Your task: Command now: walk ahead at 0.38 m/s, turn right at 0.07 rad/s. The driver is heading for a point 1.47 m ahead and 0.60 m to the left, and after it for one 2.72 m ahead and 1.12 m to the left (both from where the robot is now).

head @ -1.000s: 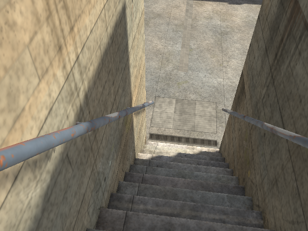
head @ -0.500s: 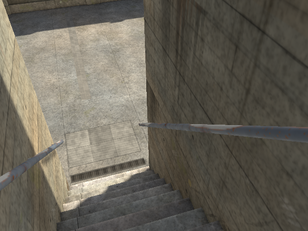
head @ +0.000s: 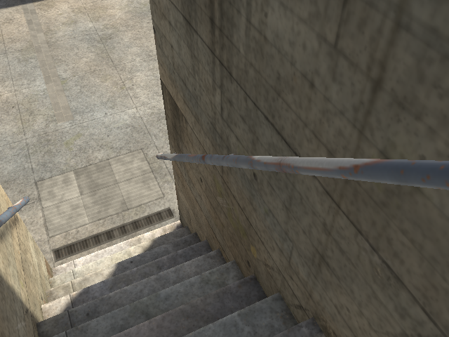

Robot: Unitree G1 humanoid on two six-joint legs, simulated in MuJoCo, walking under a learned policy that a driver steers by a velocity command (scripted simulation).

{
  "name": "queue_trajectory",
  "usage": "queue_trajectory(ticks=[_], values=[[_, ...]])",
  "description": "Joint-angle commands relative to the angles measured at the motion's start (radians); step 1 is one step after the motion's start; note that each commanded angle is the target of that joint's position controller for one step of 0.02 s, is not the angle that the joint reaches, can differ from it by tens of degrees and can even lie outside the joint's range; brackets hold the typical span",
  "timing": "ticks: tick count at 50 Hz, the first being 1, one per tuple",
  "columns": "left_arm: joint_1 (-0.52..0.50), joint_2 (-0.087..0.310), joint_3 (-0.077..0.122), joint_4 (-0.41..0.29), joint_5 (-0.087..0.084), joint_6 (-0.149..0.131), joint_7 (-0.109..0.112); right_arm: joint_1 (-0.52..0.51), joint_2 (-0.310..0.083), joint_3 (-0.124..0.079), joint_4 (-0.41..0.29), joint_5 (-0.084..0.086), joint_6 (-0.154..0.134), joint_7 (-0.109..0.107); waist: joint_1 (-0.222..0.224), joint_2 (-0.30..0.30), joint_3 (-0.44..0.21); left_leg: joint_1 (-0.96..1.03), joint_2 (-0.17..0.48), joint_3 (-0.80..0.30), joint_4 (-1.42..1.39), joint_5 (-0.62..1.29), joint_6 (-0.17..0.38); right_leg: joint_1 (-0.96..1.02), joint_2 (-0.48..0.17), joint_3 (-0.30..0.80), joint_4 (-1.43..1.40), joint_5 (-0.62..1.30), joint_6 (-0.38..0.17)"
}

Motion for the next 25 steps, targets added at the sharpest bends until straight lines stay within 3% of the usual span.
queue_trajectory(ticks=[1,2,3,4,5,6,7,8,9,10,11,12,13,14,15,16,17,18,19,20,21,22,23,24,25], values=[[-0.073,0.074,0.013,-0.051,-0.04,-0.063,0.029,0.194,-0.085,-0.016,0.026,-0.014,0.034,-0.01,-0.079,-0.213,-0.072,0.355,0.031,0.047,-0.337,0.666,-0.026,-0.331,-0.214,0.104,0.031,0.693,-0.13],[-0.152,0.035,0.005,-0.054,-0.076,-0.071,0.041,0.164,-0.061,-0.004,0.011,0.01,0.024,0.007,-0.127,-0.093,-0.055,0.532,0.027,0.059,-0.536,0.967,-0.027,-0.508,-0.122,0.016,0.129,0.251,-0.053],[-0.129,0.038,0.001,-0.053,-0.07,-0.071,0.049,0.156,-0.04,0.009,0.007,0.008,0.015,0.008,-0.103,-0.021,-0.03,0.621,-0.038,0.151,-0.603,1.023,-0.043,-0.555,-0.061,-0.018,0.189,0.132,-0.03],[-0.104,0.058,0.01,-0.043,-0.052,-0.067,0.051,0.157,-0.005,0.025,0.004,0.019,0.009,0.005,-0.085,-0.035,0.0,0.637,-0.044,0.17,-0.707,1.032,-0.046,-0.526,-0.047,-0.026,0.242,0.126,-0.032],[-0.085,0.076,0.019,-0.041,-0.029,-0.059,0.051,0.153,-0.01,0.026,0.006,0.025,0.001,0.001,-0.064,-0.058,0.01,0.669,-0.047,0.199,-0.753,1.09,-0.033,-0.496,-0.049,-0.041,0.345,0.109,-0.017],[-0.094,0.066,0.014,-0.025,-0.011,-0.036,0.057,0.244,-0.036,0.016,0.028,0.033,-0.006,-0.007,-0.102,-0.04,-0.004,0.687,-0.03,0.208,-0.873,1.12,-0.013,-0.429,-0.046,-0.052,0.529,0.141,-0.013],[-0.119,0.088,0.012,-0.033,0.006,-0.004,0.056,0.391,-0.074,0.006,0.068,0.029,-0.013,-0.005,-0.146,-0.032,-0.038,0.711,-0.006,0.24,-0.998,1.107,0.012,-0.324,-0.058,-0.053,0.744,0.272,-0.022],[-0.127,0.125,0.02,-0.05,-0.004,0.024,0.057,0.492,-0.136,-0.015,0.105,0.029,-0.022,0.013,-0.15,-0.02,-0.026,0.809,0.047,0.228,-1.057,1.086,0.069,-0.365,-0.027,-0.051,0.975,0.365,-0.024],[-0.121,0.074,0.022,-0.054,0.01,0.049,0.066,0.512,-0.21,-0.044,0.105,0.056,-0.012,0.034,-0.198,0.145,0.001,0.918,0.265,-0.031,-1.049,1.423,0.191,-0.594,0.14,-0.041,1.495,-0.297,-0.017],[0.018,-0.065,-0.021,-0.13,-0.068,0.059,0.077,0.346,-0.186,0.015,0.061,0.007,-0.041,0.063,0.053,0.226,-0.029,0.959,0.408,-0.095,-0.631,2.044,0.18,-0.838,0.136,0.02,1.599,-0.647,-0.023],[0.043,-0.047,-0.027,-0.114,-0.041,0.059,0.085,0.422,-0.161,0.009,0.077,0.023,-0.046,0.065,0.022,0.204,-0.083,1.009,0.442,-0.142,-0.643,1.988,0.216,-0.939,0.121,0.07,1.607,-0.594,-0.042],[-0.007,-0.01,-0.022,-0.099,-0.011,0.058,0.085,0.422,-0.166,0.012,0.09,0.029,-0.033,0.051,0.013,0.107,-0.016,0.882,0.411,-0.101,-0.708,1.677,0.256,-0.979,0.109,0.109,1.6,-0.444,-0.054],[0.01,0.007,-0.017,-0.088,0.002,0.055,0.079,0.334,-0.158,0.019,0.073,0.019,-0.023,0.038,0.054,0.008,-0.025,0.708,0.396,-0.095,-0.732,1.326,0.279,-0.889,0.063,0.155,1.479,-0.3,-0.041],[-0.022,0.011,-0.025,-0.113,0.013,0.074,0.068,0.207,-0.227,0.002,0.058,0.009,-0.029,0.012,0.095,0.187,-0.028,0.535,0.533,-0.29,-0.836,0.936,0.417,-0.834,-0.021,0.17,1.337,-0.239,0.019],[-0.141,0.073,-0.015,-0.138,0.03,0.088,0.074,0.144,-0.149,0.029,0.065,0.021,-0.034,0.006,0.094,0.049,0.064,0.425,0.514,-0.306,-0.853,0.789,0.414,-0.874,-0.031,0.238,1.294,-0.154,0.074],[-0.191,0.094,0.002,-0.143,0.024,0.098,0.074,0.126,-0.097,0.051,0.064,0.036,-0.037,0.017,0.098,-0.075,0.08,0.323,0.389,-0.19,-0.788,0.807,0.352,-0.783,0.013,0.197,1.15,-0.029,0.098],[-0.181,0.063,-0.002,-0.131,0.005,0.103,0.069,0.14,-0.085,0.059,0.077,0.041,-0.042,0.02,0.094,-0.043,0.063,0.296,0.342,-0.138,-0.75,0.864,0.319,-0.716,0.014,0.158,1.056,-0.001,0.103],[-0.195,0.016,-0.034,-0.165,0.0,0.104,0.044,0.073,-0.051,0.078,0.055,0.073,-0.054,0.003,0.149,-0.1,0.084,0.167,0.275,-0.034,-0.807,0.728,0.229,-0.555,-0.054,0.119,0.663,0.266,0.11],[-0.128,-0.04,-0.052,-0.126,-0.007,0.101,0.03,0.023,-0.016,0.091,0.066,0.092,-0.059,-0.002,0.164,-0.054,0.038,0.051,0.202,0.031,-0.842,0.593,0.165,-0.262,-0.082,0.017,0.399,0.492,0.1],[-0.072,-0.051,-0.055,-0.087,-0.001,0.104,0.017,0.031,-0.065,0.078,0.073,0.086,-0.061,0.007,0.14,0.032,0.019,0.022,0.198,0.042,-0.849,0.624,0.143,-0.069,-0.062,-0.036,0.292,0.5,0.095],[0.047,-0.04,-0.043,-0.022,0.009,0.118,0.015,0.003,-0.124,0.068,0.073,0.078,-0.071,0.024,0.175,0.13,-0.067,-0.042,0.225,0.036,-0.797,0.777,0.125,0.173,-0.024,-0.049,0.478,0.601,0.073],[0.104,0.003,-0.032,0.009,0.01,0.127,0.011,-0.046,-0.131,0.063,0.067,0.085,-0.068,0.036,0.201,0.159,-0.05,-0.014,0.201,0.085,-0.742,0.81,0.093,0.209,-0.022,-0.053,0.394,0.525,0.067],[0.102,0.023,-0.026,0.005,0.013,0.114,0.011,-0.044,-0.133,0.06,0.076,0.085,-0.056,0.036,0.195,0.155,0.008,0.062,0.181,0.115,-0.69,0.889,0.073,0.194,-0.026,-0.061,0.22,0.489,0.063],[0.101,0.048,-0.024,0.005,0.0,0.101,0.012,-0.047,-0.161,0.047,0.083,0.077,-0.038,0.029,0.2,0.146,0.071,0.117,0.16,0.131,-0.605,0.989,0.046,0.18,-0.034,-0.034,0.073,0.489,0.06],[0.111,0.077,-0.03,0.013,-0.018,0.077,0.009,0.073,-0.169,0.031,0.093,0.06,-0.02,0.019,0.132,0.021,0.08,0.204,0.114,0.129,-0.508,0.852,0.002,0.15,-0.118,0.068,-0.054,0.874,0.019]])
